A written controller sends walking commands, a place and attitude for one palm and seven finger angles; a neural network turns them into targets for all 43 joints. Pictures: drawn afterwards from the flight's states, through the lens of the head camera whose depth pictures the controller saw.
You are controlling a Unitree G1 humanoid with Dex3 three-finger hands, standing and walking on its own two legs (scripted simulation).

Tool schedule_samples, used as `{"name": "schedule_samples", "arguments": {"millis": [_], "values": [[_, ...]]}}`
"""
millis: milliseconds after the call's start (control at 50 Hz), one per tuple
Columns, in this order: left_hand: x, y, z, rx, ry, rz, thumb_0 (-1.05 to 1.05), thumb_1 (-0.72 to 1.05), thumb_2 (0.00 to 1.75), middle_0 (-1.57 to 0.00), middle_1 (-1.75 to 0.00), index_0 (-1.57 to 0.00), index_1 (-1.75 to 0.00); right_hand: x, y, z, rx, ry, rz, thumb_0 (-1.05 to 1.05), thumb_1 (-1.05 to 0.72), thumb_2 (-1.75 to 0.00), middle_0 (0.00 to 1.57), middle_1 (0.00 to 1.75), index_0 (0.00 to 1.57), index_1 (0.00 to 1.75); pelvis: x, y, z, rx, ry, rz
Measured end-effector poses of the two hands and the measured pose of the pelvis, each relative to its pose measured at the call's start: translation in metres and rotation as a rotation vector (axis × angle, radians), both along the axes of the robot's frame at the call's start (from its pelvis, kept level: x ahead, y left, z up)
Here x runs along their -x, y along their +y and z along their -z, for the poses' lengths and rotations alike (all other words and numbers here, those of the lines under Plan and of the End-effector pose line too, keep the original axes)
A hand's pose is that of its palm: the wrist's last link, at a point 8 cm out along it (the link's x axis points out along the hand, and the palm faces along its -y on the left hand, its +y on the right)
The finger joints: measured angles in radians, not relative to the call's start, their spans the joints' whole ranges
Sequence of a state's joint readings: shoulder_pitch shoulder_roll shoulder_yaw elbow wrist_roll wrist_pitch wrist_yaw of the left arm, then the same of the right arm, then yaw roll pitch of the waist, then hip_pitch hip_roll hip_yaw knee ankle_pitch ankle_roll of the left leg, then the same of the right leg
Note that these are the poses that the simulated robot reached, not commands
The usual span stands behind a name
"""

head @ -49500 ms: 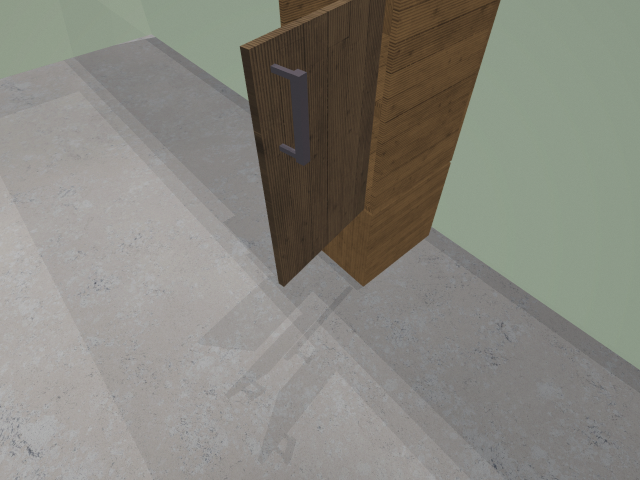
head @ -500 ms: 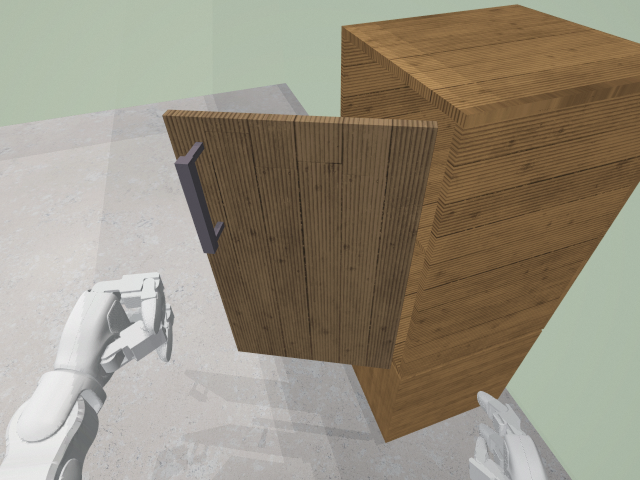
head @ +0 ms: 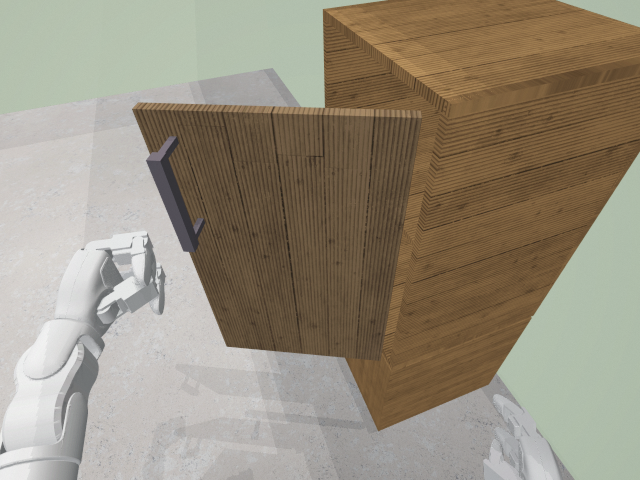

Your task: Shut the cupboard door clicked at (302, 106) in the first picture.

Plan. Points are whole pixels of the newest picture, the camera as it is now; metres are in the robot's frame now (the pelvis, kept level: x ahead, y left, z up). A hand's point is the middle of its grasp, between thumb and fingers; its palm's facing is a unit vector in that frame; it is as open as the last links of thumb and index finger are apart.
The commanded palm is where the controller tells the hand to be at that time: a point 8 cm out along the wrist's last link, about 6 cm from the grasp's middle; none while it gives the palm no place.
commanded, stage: bring the fist close to the handle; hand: left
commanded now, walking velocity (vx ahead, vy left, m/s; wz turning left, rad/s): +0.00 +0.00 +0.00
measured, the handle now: (181, 197) +0.44 +0.23 +0.14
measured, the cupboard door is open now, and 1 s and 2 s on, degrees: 63 63 47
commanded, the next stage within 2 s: push the door shut along its arc in 0.86 s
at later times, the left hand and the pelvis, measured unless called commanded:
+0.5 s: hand (184, 244) +0.35 +0.20 +0.14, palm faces -0.01 -1.00 -0.05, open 3.1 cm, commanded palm +0.32 +0.24 +0.14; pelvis +0.01 +0.02 +0.00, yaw +0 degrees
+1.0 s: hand (175, 249) +0.34 +0.20 +0.15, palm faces +0.02 -1.00 -0.05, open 3.1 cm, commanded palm +0.31 +0.25 +0.14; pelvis +0.01 +0.02 +0.01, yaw +0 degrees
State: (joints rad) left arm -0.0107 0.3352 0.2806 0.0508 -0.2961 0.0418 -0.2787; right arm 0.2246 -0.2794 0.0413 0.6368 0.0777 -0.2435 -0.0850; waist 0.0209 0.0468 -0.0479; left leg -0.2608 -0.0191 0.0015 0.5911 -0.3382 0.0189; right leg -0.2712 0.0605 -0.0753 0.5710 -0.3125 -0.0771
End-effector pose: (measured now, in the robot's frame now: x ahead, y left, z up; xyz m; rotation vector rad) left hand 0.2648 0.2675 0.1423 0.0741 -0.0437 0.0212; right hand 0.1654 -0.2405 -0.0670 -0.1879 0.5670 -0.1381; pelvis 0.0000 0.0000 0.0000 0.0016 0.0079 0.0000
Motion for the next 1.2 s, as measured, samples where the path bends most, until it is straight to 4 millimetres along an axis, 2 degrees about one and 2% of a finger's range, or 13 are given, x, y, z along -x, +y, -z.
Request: {"name": "schedule_samples", "arguments": {"millis": [180,260,360,520,700,1040,1200], "values": [[-0.031,-0.009,0.003,0.008,0.013,0.026,0.02,0.9,0.9,-1.3,-1.5,-1.3,-1.5,0.003,0.016,0.005,-0.013,0.044,0.001,0.02,-0.91,-0.9,0.2,0.3,0.2,0.3,-0.004,0.009,-0.002,0.0,0.009,0.003],[-0.044,-0.006,0.002,0.016,0.016,0.021,0.02,0.9,0.9,-1.3,-1.5,-1.3,-1.5,0.003,0.023,0.007,-0.026,0.064,0.0,0.02,-0.9,-0.9,0.2,0.3,0.2,0.3,-0.007,0.013,-0.003,0.001,0.015,0.008],[-0.054,-0.006,0.001,0.019,0.021,0.021,0.02,0.9,0.9,-1.3,-1.5,-1.3,-1.5,0.003,0.028,0.008,-0.034,0.079,0.002,0.02,-0.9,-0.9,0.2,0.3,0.2,0.3,-0.011,0.018,-0.003,0.004,0.02,0.008],[-0.069,-0.016,0.002,0.027,0.022,0.037,0.02,0.9,0.9,-1.3,-1.5,-1.3,-1.5,0.002,0.031,0.009,-0.026,0.109,0.006,0.02,-0.9,-0.9,0.2,0.3,0.2,0.3,-0.014,0.023,-0.004,0.005,0.023,0.01],[-0.062,-0.018,0.0,0.025,0.016,0.027,0.02,0.9,0.9,-1.3,-1.5,-1.3,-1.5,0.0,0.031,0.006,-0.04,0.106,0.015,0.02,-0.91,-0.9,0.2,0.3,0.2,0.3,-0.017,0.025,-0.006,0.006,0.015,0.018],[-0.049,-0.012,-0.005,0.018,0.014,0.008,0.02,0.9,0.9,-1.3,-1.5,-1.3,-1.5,0.0,0.027,0.004,-0.04,0.094,-0.004,0.02,-0.91,-0.9,0.2,0.3,0.2,0.3,-0.006,0.017,-0.006,0.003,-0.01,0.006],[-0.067,-0.009,-0.008,0.016,0.021,0.041,0.02,0.9,0.9,-1.3,-1.5,-1.3,-1.5,0.013,0.015,0.007,-0.014,0.126,0.013,0.02,-0.91,-0.9,0.2,0.3,0.2,0.3,0.002,0.011,-0.005,0.001,-0.008,0.001]]}}
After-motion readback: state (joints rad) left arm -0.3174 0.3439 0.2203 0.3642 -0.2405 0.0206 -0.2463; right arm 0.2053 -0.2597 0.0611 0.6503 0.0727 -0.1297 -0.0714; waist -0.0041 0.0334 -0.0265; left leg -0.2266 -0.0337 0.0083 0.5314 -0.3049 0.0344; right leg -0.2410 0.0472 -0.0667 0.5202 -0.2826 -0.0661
